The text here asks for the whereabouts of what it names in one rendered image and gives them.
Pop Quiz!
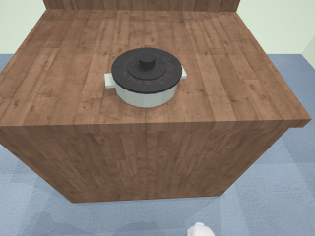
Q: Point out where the lid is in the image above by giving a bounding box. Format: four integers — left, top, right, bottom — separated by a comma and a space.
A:
111, 47, 182, 94

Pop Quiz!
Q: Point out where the pot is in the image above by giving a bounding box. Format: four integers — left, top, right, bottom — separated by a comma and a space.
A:
104, 65, 187, 108

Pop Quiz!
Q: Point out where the knob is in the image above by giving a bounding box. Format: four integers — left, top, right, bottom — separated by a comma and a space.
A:
139, 52, 156, 69

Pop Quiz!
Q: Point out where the right robot thigh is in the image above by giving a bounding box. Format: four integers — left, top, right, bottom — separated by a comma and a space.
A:
187, 224, 215, 236

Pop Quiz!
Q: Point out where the table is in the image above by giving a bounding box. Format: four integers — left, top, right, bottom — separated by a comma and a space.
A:
0, 0, 312, 204

